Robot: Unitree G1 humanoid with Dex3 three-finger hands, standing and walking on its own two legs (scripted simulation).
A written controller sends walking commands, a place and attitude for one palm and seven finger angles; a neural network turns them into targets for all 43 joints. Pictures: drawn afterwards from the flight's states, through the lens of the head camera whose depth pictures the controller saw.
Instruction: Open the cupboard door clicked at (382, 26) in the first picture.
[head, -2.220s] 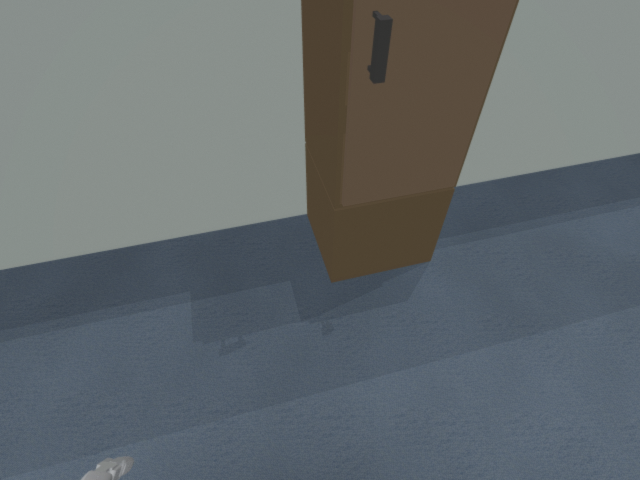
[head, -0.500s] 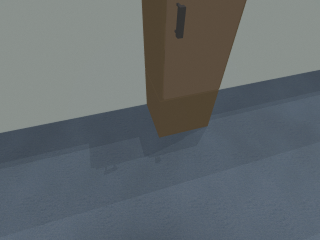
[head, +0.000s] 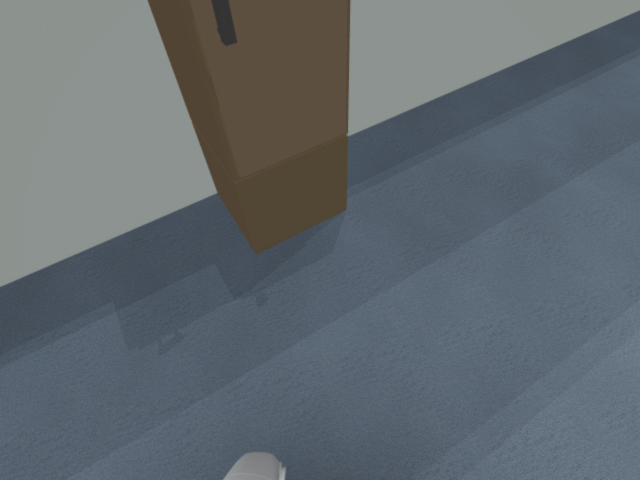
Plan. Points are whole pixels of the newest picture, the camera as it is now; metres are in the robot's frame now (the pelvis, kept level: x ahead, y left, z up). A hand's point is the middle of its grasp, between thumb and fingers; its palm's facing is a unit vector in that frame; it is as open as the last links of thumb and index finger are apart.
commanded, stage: walk to a spot facing it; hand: left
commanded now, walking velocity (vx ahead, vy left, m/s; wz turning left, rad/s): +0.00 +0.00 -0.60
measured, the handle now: (218, 6) +0.94 +0.30 +0.14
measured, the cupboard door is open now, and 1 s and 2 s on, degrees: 0 0 0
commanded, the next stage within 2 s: turn to face it in 1.98 s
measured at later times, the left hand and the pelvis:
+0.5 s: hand out of the picture +0.10 +0.28 -0.17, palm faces -0.21 -0.95 -0.22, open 7.4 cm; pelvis -0.01 +0.08 +0.00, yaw -17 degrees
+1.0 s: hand (302, 407) +0.24 +0.06 -0.15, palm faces -0.58 -0.78 -0.22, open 7.4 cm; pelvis +0.02 -0.01 -0.01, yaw -36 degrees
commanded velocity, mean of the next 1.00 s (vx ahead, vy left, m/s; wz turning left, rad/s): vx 0.15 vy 0.00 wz -0.57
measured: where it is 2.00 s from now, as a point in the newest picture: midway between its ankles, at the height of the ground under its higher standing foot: (434, 445)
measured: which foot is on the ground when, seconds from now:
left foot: up 0.00-0.32, down 0.34-0.90, up 0.92-1.00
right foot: down 0.00-0.34, up 0.36-0.88, down 0.90-1.00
